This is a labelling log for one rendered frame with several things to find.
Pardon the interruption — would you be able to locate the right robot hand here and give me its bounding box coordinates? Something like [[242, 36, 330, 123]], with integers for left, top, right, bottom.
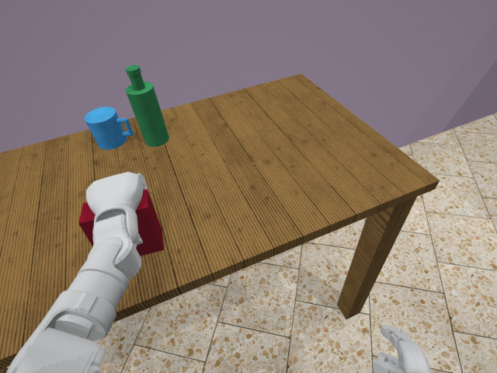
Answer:
[[373, 325, 431, 373]]

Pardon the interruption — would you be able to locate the table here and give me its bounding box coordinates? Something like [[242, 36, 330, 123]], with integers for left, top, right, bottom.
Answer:
[[0, 74, 440, 373]]

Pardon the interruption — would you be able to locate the left robot forearm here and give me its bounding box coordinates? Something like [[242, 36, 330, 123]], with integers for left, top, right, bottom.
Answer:
[[6, 204, 142, 373]]

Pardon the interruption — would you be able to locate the robot left upper arm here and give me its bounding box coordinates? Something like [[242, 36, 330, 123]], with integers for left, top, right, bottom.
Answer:
[[16, 327, 106, 373]]

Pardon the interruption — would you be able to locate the left robot hand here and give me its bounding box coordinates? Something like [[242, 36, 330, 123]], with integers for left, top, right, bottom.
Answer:
[[86, 172, 147, 245]]

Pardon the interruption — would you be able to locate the sponge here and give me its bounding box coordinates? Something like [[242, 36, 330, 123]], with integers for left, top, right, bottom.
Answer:
[[79, 189, 164, 256]]

